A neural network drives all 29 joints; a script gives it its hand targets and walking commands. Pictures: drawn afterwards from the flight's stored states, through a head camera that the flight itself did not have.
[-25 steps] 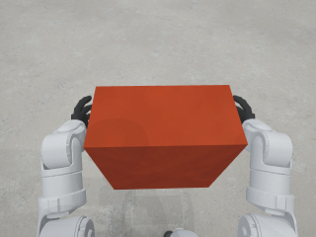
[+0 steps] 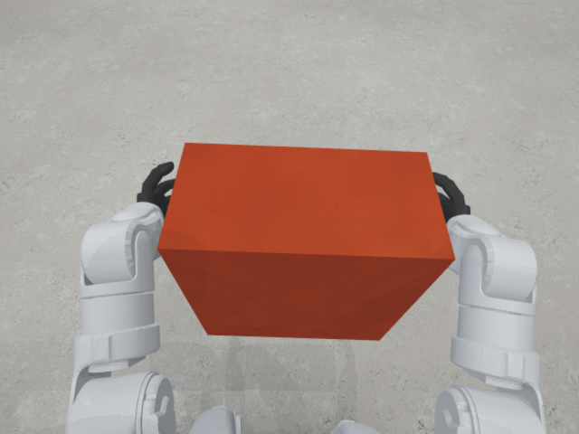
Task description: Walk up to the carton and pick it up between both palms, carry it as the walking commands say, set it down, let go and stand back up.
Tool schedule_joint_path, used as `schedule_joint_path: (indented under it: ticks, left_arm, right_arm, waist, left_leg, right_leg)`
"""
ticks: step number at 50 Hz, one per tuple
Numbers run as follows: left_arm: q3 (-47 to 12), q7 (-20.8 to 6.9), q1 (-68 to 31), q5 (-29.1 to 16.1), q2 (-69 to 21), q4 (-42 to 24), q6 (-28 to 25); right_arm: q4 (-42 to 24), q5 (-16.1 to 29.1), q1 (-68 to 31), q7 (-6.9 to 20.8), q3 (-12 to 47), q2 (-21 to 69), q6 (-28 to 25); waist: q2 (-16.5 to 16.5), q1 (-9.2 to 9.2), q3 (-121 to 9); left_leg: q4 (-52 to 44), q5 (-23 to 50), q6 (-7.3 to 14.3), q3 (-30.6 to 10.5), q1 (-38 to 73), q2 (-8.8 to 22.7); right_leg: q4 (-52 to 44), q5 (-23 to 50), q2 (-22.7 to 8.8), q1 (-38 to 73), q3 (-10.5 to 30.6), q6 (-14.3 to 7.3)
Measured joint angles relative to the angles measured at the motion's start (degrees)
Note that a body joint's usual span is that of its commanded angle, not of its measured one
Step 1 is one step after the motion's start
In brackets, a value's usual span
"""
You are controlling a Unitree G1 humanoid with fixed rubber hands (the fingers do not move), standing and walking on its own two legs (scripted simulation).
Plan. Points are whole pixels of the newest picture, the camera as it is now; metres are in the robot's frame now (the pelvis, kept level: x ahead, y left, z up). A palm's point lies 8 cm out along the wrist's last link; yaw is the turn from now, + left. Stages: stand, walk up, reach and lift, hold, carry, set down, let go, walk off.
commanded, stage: carry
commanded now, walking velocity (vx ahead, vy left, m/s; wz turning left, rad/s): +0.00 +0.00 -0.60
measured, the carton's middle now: (299, 258) +0.34 +0.00 +0.02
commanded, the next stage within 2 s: none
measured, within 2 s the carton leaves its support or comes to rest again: neither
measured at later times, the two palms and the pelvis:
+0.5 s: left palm (246, 224) +0.34 +0.06 +0.11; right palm out of the picture +0.22 -0.29 +0.10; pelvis -0.06 -0.01 +0.00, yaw -19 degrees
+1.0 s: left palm (238, 336) +0.22 +0.07 +0.08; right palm out of the picture +0.06 -0.27 +0.10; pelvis -0.13 +0.00 +0.01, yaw -26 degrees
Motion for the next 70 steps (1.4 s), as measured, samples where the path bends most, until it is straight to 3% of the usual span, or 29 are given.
schedule_joint_path:
  ticks: [6,7,8,10,12,16,19,22,24,27,32,36,37,39,41,44,49,54,56,57,60,63,66,68,70]
  left_arm:
    - [0.86,0.65,2.37,1.29,-2.36,-5.67,-0.29]
    - [1.12,0.75,2.43,1.42,-2.48,-6.28,-0.25]
    - [1.37,0.82,2.29,1.41,-2.23,-6.60,-0.15]
    - [1.86,0.85,2.90,0.96,-1.68,-6.53,-0.43]
    - [2.24,0.86,3.46,0.27,-0.90,-6.02,-0.09]
    - [1.78,0.87,1.62,-1.56,1.11,-3.48,0.39]
    - [1.16,0.84,-0.69,-2.58,2.78,-1.52,0.14]
    - [0.89,0.67,-2.53,-2.61,3.37,0.67,0.14]
    - [0.87,0.43,-2.28,-1.41,2.04,1.82,-0.18]
    - [0.39,0.33,-0.26,-0.05,0.21,2.01,-0.07]
    - [0.42,0.52,3.18,1.86,-2.65,-1.44,0.03]
    - [0.72,0.79,4.51,2.83,-3.64,-3.36,0.08]
    - [0.78,0.82,4.61,2.77,-3.30,-3.50,0.11]
    - [0.95,0.81,5.86,2.09,-2.46,-3.67,-0.03]
    - [1.09,0.76,7.21,1.29,-1.78,-3.75,0.27]
    - [0.76,0.58,9.59,0.27,-1.46,-4.66,0.85]
    - [-0.32,-0.30,16.13,-0.74,-2.28,-10.06,0.86]
    - [-0.87,-1.57,24.53,-1.79,-3.94,-16.95,0.85]
    - [-1.33,-1.83,26.60,-1.99,-4.76,-18.67,0.58]
    - [-1.80,-1.94,27.57,-1.51,-5.71,-18.72,0.10]
    - [-3.02,-2.04,31.29,0.98,-8.79,-20.08,-0.08]
    - [-3.67,-2.05,34.25,2.63,-9.78,-23.92,0.67]
    - [-3.99,-2.06,34.41,3.31,-9.40,-26.30,1.68]
    - [-4.14,-2.07,33.49,3.53,-8.73,-26.42,2.34]
    - [-4.07,-2.09,32.22,3.32,-7.30,-25.17,2.59]
  right_arm:
    - [-0.16,2.71,-1.33,-0.29,-0.07,-1.38,-1.04]
    - [0.17,2.91,-1.76,-0.29,-0.13,-1.32,-1.36]
    - [0.61,2.90,-2.16,-0.29,-0.23,-0.94,-1.80]
    - [1.52,2.26,-2.03,-0.27,-0.27,0.36,-2.90]
    - [2.16,1.31,-1.32,-0.27,-0.11,1.72,-3.35]
    - [0.82,-0.46,-0.42,-0.35,0.47,2.59,-2.75]
    - [0.53,-1.32,-1.45,-0.37,0.57,2.63,-2.50]
    - [1.37,-1.79,-2.45,-0.28,0.77,1.99,-2.07]
    - [1.98,-1.43,-1.55,-0.06,0.62,1.23,-1.91]
    - [2.58,-0.42,-0.24,0.05,0.71,-0.04,-0.80]
    - [2.93,1.89,0.40,0.06,1.17,-1.99,-0.48]
    - [4.55,2.97,-0.44,0.23,1.45,-2.67,-1.31]
    - [5.10,2.87,-0.66,0.27,1.50,-2.33,-1.71]
    - [5.79,2.03,-0.06,0.36,1.73,-0.90,-2.62]
    - [5.40,0.84,1.68,0.44,1.67,0.91,-2.93]
    - [1.82,-0.69,6.62,0.65,1.60,3.41,-2.82]
    - [-6.72,-2.10,15.85,1.38,1.72,6.91,-2.88]
    - [-15.35,-2.65,24.54,1.97,2.89,9.15,-1.76]
    - [-17.87,-2.40,26.63,2.12,3.39,8.65,-1.20]
    - [-18.40,-2.05,27.72,2.32,3.48,7.73,-1.06]
    - [-18.76,-0.39,30.20,3.21,3.56,5.01,0.11]
    - [-18.61,1.26,29.94,3.69,4.06,3.69,0.78]
    - [-18.44,1.87,28.62,3.96,4.39,3.19,0.94]
    - [-17.88,1.59,27.39,4.21,4.31,3.21,1.15]
    - [-16.28,0.66,25.92,4.43,4.14,4.13,1.00]
  waist:
    - [-1.47,-3.42,2.23]
    - [-1.82,-3.67,2.16]
    - [-2.83,-3.92,2.12]
    - [-3.86,-3.14,1.49]
    - [-3.42,-1.35,1.26]
    - [-2.08,1.49,0.95]
    - [-1.12,2.57,0.20]
    - [0.22,3.29,-1.52]
    - [0.39,2.81,-2.08]
    - [-0.03,0.31,-1.48]
    - [-0.66,-3.59,-0.97]
    - [-1.30,-4.81,-1.59]
    - [-2.17,-4.89,-1.76]
    - [-2.76,-3.93,-2.62]
    - [-2.13,-2.20,-3.45]
    - [-1.77,0.18,-4.75]
    - [-1.14,2.28,-6.24]
    - [0.02,1.96,-6.76]
    - [0.92,1.49,-6.72]
    - [1.43,1.20,-6.82]
    - [0.55,-0.42,-7.55]
    - [-0.19,-2.13,-7.85]
    - [-0.89,-2.43,-8.72]
    - [-1.28,-2.02,-9.64]
    - [-1.87,-1.70,-10.81]
  left_leg:
    - [-11.77,7.61,0.95,-0.08,1.90,-4.16]
    - [-16.46,10.74,1.45,0.52,3.65,-4.53]
    - [-19.88,16.86,3.55,1.58,4.84,-5.03]
    - [-19.58,17.62,7.23,3.67,4.64,-4.57]
    - [-20.14,16.06,8.37,5.55,5.53,-2.56]
    - [-22.86,17.47,7.24,7.92,6.98,0.78]
    - [-21.98,17.69,6.30,9.02,6.43,2.98]
    - [-17.41,16.01,4.78,9.47,4.06,5.83]
    - [-10.45,6.71,1.94,6.14,1.35,4.44]
    - [-1.18,1.65,0.79,1.89,-0.97,0.03]
    - [-4.00,4.88,1.63,0.52,0.67,-3.93]
    - [-18.33,11.08,3.16,1.24,7.24,-5.66]
    - [-21.22,15.39,4.99,1.95,8.22,-6.24]
    - [-21.01,16.65,7.79,2.94,7.63,-5.70]
    - [-20.84,16.14,8.47,3.33,7.24,-3.63]
    - [-22.89,17.53,7.54,3.09,7.30,-1.26]
    - [-25.54,20.42,5.77,1.99,6.97,1.63]
    - [-25.03,21.93,3.27,1.05,5.65,4.20]
    - [-23.00,21.93,1.94,0.32,4.25,5.37]
    - [-20.65,18.18,1.81,-0.37,3.16,5.45]
    - [-4.80,4.60,2.70,-1.04,-0.55,2.06]
    - [2.62,4.78,3.59,0.86,-0.30,-0.80]
    - [-3.63,5.03,4.95,3.31,3.71,-3.36]
    - [-13.18,7.84,6.12,4.91,8.12,-4.65]
    - [-19.72,12.27,8.80,5.25,9.64,-4.53]
  right_leg:
    - [-0.22,2.40,0.88,-1.82,4.12,0.88]
    - [0.47,2.43,1.12,-2.49,4.93,1.16]
    - [1.79,2.14,0.97,-3.31,5.94,1.49]
    - [8.34,-5.88,0.64,-6.31,5.29,1.22]
    - [15.70,-11.37,0.44,-8.47,2.17,0.99]
    - [16.40,-9.08,-1.33,-6.98,-1.78,2.11]
    - [8.43,-7.15,-1.63,-1.95,-2.76,2.48]
    - [-1.67,-0.37,-0.56,2.90,-3.12,1.44]
    - [0.67,-0.75,-0.20,1.10,-2.39,-0.16]
    - [0.69,-0.54,-0.78,1.20,-1.48,-0.83]
    - [-0.63,1.61,-1.07,0.95,-0.30,-0.51]
    - [0.38,2.38,-1.03,-0.50,0.83,0.23]
    - [1.33,2.23,-1.41,-1.15,1.38,0.50]
    - [5.52,-4.64,-0.57,-3.10,2.30,0.65]
    - [13.90,-9.68,1.33,-5.57,2.51,0.39]
    - [20.37,-8.52,1.36,-6.89,2.10,1.21]
    - [14.44,-8.20,-0.82,-2.98,1.41,3.42]
    - [-0.20,-5.83,-0.98,4.23,-0.79,3.39]
    - [-6.92,1.81,-0.16,6.59,-1.66,2.58]
    - [-5.96,4.01,0.21,5.81,-1.89,1.91]
    - [-4.09,2.54,-0.65,4.91,-2.17,-0.06]
    - [-4.86,3.22,-0.61,4.94,-2.52,-1.17]
    - [-4.65,4.25,0.12,3.77,-3.27,-2.22]
    - [-3.48,4.43,0.94,2.28,-4.00,-2.79]
    - [1.03,1.02,1.76,-1.06,-4.38,-2.38]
